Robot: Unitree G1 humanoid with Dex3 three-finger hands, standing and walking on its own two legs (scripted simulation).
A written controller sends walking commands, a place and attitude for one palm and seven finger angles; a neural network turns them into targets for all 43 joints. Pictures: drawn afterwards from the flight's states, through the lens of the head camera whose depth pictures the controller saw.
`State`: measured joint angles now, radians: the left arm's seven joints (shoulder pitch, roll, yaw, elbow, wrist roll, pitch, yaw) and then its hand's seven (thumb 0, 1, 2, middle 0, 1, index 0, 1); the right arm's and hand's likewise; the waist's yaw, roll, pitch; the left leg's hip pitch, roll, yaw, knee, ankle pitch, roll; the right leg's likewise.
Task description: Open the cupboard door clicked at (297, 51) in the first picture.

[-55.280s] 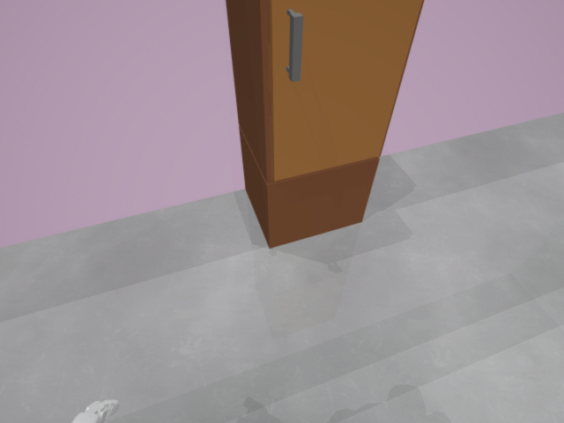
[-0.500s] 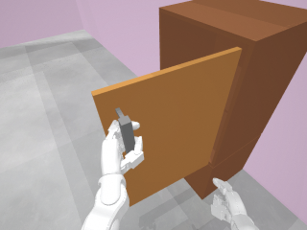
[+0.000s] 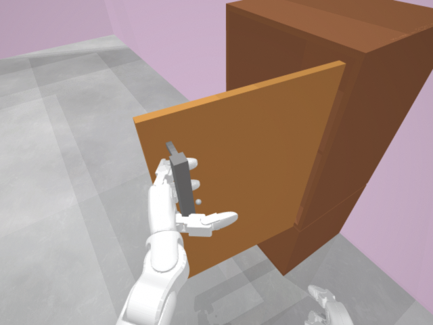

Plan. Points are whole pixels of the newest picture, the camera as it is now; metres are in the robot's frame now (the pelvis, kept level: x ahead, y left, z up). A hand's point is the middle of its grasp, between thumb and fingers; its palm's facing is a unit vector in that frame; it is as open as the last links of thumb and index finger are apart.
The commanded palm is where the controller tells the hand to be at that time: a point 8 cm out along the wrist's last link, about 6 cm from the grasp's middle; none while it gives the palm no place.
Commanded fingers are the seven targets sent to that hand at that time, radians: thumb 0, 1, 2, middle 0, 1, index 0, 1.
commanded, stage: open thumb and fingers to let go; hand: left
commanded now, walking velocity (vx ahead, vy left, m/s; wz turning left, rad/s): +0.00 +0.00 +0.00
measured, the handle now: (179, 182) +0.33 +0.10 +0.13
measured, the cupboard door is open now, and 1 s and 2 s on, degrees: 83 86 84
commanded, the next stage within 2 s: slide the hand sideways off the handle in 0.32 s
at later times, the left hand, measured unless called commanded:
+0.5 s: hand (194, 206) +0.28 +0.06 +0.13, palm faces +0.12 -0.99 -0.03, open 14.8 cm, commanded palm +0.24 +0.08 +0.12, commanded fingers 0.00 -0.50 0.30 -0.15 -0.30 -0.15 -0.30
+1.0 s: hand (188, 229) +0.24 +0.07 +0.12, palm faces -0.23 -0.97 -0.03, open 16.1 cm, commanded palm +0.21 +0.13 +0.12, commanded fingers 0.00 -0.50 0.30 -0.15 -0.30 -0.15 -0.30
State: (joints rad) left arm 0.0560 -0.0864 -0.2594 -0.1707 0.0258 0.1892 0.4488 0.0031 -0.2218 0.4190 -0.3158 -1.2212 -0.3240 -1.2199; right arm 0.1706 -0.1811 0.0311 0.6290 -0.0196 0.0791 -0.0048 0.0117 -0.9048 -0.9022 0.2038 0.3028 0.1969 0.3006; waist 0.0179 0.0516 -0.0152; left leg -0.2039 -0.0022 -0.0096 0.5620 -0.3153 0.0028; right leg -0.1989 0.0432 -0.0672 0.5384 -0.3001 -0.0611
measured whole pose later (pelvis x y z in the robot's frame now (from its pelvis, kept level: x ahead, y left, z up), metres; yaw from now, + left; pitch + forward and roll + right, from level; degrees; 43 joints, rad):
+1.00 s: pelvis -0.01 +0.01 +0.00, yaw -1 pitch -3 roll +0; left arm 0.14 0.12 -0.20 -0.25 -0.11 0.14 -0.04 -0.01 -0.50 0.30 -0.21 -0.34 -0.19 -0.34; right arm 0.17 -0.19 0.09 0.52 0.02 0.06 -0.01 0.01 -0.90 -0.90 0.20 0.30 0.20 0.30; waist 0.01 0.03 -0.02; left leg -0.22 -0.02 0.02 0.58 -0.31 0.02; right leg -0.24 0.02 -0.04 0.59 -0.30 -0.04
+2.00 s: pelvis +0.00 +0.02 -0.01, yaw +0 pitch -2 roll -1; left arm 0.46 0.27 0.14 -0.41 -0.28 0.00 -0.28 -0.01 -0.50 0.30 -0.16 -0.30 -0.16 -0.30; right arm 0.22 -0.23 0.07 0.56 0.05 -0.21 -0.05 0.01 -0.90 -0.90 0.21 0.30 0.20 0.30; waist 0.04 0.06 -0.05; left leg -0.26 -0.01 -0.01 0.64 -0.35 0.02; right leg -0.24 0.03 -0.07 0.59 -0.32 -0.04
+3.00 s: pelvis +0.03 +0.01 +0.01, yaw -1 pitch -3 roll -1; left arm 0.50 0.35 0.33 -0.42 -0.06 -0.08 0.12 0.01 0.72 0.83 -0.21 -0.30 -0.21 -0.30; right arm 0.18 -0.24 0.01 0.64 0.01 -0.09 -0.06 0.01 -0.90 -0.90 0.21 0.30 0.20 0.30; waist 0.07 0.07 0.01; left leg -0.09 0.00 0.02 0.42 -0.29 0.02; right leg -0.09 0.05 -0.03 0.39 -0.26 -0.04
